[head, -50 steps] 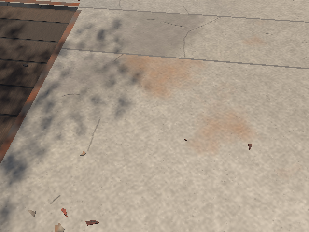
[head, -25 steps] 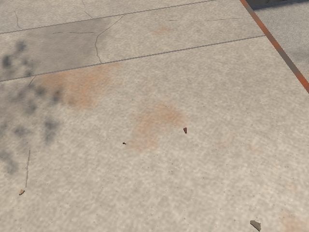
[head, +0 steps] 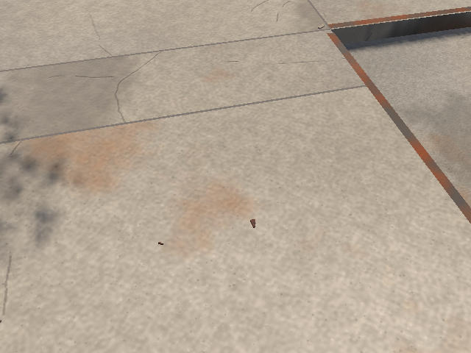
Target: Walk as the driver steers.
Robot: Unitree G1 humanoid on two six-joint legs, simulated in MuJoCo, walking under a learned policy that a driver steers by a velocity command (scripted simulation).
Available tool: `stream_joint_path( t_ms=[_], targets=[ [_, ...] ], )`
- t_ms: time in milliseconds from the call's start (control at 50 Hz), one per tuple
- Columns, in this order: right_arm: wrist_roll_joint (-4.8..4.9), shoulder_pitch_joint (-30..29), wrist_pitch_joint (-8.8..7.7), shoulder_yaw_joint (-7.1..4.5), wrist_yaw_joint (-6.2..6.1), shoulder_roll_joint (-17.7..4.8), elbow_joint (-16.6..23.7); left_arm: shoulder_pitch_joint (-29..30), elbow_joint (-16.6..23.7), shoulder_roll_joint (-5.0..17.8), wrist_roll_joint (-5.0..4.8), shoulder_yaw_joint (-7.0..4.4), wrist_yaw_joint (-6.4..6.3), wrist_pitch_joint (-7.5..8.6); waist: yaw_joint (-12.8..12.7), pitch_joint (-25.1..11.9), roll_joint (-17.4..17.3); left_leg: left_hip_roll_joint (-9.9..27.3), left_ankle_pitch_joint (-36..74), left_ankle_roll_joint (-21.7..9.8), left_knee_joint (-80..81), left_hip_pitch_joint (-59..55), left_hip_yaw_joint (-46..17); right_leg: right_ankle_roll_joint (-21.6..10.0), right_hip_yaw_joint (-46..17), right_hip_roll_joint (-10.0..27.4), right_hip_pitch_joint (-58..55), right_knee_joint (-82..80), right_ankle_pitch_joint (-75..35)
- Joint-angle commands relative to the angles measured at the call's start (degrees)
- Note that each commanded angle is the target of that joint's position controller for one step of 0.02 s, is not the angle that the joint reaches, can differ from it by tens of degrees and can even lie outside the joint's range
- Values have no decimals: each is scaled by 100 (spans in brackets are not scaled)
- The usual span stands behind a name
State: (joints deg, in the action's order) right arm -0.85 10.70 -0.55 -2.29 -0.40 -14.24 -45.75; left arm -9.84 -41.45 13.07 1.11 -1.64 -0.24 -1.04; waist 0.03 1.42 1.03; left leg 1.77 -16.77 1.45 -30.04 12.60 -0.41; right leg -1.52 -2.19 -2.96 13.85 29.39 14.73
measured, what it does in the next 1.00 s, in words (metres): stands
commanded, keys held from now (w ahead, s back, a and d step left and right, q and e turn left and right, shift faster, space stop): no key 0.94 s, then w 0.06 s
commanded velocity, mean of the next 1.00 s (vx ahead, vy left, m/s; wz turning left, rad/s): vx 0.00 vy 0.00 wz -0.01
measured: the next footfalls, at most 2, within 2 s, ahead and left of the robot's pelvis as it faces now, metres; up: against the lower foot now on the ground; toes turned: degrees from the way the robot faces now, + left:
left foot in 1.54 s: +0.21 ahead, +0.11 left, +0.00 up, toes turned +1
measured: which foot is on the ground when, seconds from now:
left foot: down 0.00-1.00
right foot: down 0.00-1.00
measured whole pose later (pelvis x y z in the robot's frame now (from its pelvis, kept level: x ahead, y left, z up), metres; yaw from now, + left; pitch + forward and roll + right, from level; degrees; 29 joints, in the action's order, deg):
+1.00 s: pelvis +0.00 +0.03 +0.00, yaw +0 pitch -2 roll +0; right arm 0.1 13.3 -0.8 -0.7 -1.9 -12.5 -60.1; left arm -12.1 -62.1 12.0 -0.2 -2.3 -2.7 -0.7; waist 0.1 2.0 0.2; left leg -0.9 -16.3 -1.3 -28.1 10.1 0.3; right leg 0.6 -3.1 -0.3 11.6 28.4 15.6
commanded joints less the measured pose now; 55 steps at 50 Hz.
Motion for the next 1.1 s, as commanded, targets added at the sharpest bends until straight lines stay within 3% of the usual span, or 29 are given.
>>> stream_joint_path(
  t_ms=[20,220,560,940,980,1020,1040,1060,1100],
  targets=[
    [6,-135,-153,-111,-29,-638,288,173,341,615,-12,-207,-50,37,-2,-223,-435,307,611,-181,562,130,-340,-142,-446,407,-173,-368,-559],
    [31,-90,-132,-40,-81,-586,44,-60,-113,570,-50,-250,-123,63,20,-170,-70,196,703,-230,520,69,-274,-20,-423,424,-274,-368,-897],
    [57,33,-112,1,-106,-518,-719,-163,-1051,565,-89,-259,-227,55,12,-40,-126,60,790,-256,719,8,-190,54,-317,419,-476,-486,-1071],
    [66,330,-79,64,-147,-440,-1250,-275,-1880,477,-104,-160,-257,67,9,83,-111,-12,717,-321,859,0,-178,120,-178,383,-391,-615,-883],
    [110,479,-45,31,-177,-508,-1339,-409,-1988,419,-141,-148,-267,59,22,40,-256,-73,-931,-451,976,22,-216,73,101,132,-254,-383,544],
    [175,611,-46,-55,-204,-765,-1303,-249,-1889,445,-165,-154,-257,130,128,459,-612,391,-2770,-842,1402,223,-958,-23,285,-3,556,203,1722],
    [204,811,-90,-113,-199,-932,-1325,-101,-1795,328,-176,-123,-222,224,205,585,-944,925,-3278,-1134,1807,119,-1709,-31,420,3,943,744,1478],
    [225,878,-143,-181,-194,-1093,-1336,-11,-1728,235,-192,-95,-172,323,225,720,-1157,1475,-3356,-1451,2146,200,-2449,-54,380,195,1097,1307,1084],
    [188,742,-248,-195,-168,-1025,-1238,20,-1685,305,-253,-120,-79,458,139,833,-1004,1782,-2817,-1623,2282,152,-2763,-183,152,519,1466,1827,1310]
  ],
)
Velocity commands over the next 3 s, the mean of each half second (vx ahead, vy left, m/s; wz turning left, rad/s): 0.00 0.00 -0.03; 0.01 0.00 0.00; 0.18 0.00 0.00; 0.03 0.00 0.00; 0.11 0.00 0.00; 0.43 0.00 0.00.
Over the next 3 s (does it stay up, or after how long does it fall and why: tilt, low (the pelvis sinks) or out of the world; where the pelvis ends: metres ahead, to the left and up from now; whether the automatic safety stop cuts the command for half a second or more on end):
stays up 0.37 0.03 -0.01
